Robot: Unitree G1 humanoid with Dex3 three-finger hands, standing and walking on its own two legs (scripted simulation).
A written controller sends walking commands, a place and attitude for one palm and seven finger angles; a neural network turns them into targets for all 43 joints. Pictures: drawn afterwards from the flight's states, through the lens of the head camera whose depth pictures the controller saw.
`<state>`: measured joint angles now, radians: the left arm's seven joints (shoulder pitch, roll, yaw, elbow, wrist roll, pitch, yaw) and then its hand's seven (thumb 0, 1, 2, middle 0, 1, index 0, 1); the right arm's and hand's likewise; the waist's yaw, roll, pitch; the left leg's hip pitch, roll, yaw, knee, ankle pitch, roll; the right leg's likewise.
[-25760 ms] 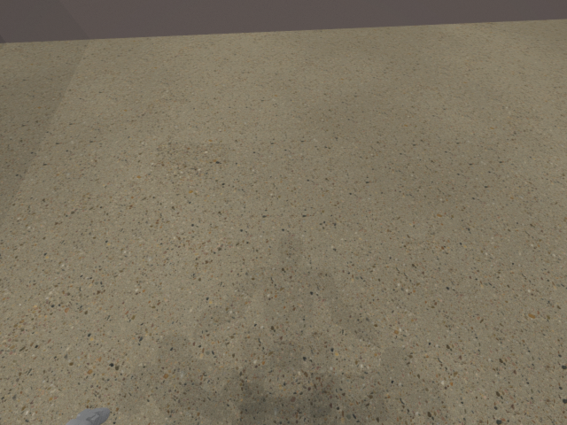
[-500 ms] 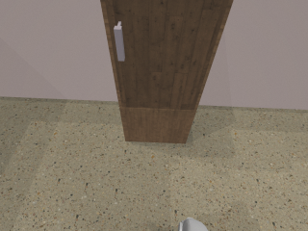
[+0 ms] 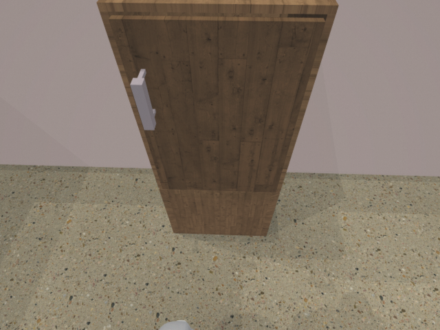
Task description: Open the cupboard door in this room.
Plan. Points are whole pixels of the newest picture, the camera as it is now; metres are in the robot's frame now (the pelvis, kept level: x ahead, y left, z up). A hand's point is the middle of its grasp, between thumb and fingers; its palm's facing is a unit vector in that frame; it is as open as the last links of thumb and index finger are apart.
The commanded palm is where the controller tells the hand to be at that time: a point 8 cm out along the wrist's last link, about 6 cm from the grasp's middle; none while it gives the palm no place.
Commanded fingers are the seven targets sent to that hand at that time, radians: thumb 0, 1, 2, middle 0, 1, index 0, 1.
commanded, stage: come to a stop and stand still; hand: left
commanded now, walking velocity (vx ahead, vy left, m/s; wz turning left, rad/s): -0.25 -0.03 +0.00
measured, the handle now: (146, 100) +0.57 +0.22 +0.08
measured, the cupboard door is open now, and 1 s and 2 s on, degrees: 0 0 0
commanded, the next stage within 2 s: look again from close up in 0.84 s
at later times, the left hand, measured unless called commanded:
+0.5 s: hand out of the picture +0.00 +0.17 -0.17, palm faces +0.01 -0.97 -0.25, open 7.4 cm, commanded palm none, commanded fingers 0.00 0.90 0.90 -0.20 -0.30 -0.20 -0.30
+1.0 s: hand out of the picture -0.04 +0.14 -0.18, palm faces +0.00 -0.98 -0.18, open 7.3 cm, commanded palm none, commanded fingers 0.00 0.90 0.90 -0.20 -0.30 -0.20 -0.30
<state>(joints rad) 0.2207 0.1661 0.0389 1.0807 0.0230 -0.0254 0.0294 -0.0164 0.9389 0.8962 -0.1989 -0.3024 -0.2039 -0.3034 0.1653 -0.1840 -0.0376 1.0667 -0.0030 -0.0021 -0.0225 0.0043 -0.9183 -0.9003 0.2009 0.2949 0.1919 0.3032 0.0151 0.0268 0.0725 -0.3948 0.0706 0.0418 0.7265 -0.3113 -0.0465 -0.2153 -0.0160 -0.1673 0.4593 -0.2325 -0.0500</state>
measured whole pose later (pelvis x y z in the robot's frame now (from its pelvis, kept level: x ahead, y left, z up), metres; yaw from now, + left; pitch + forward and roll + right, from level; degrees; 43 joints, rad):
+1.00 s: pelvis -0.05 -0.03 +0.00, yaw +0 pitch -1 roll +0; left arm 0.28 0.16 0.00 1.08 0.02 0.00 0.02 0.00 0.91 0.90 -0.20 -0.30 -0.20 -0.30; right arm 0.31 -0.13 -0.01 1.10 -0.02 0.00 -0.02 0.01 -0.91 -0.90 0.20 0.30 0.20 0.30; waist -0.02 0.00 0.05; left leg -0.24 0.05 0.01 0.47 -0.21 -0.03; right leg -0.20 -0.01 -0.08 0.45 -0.24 -0.01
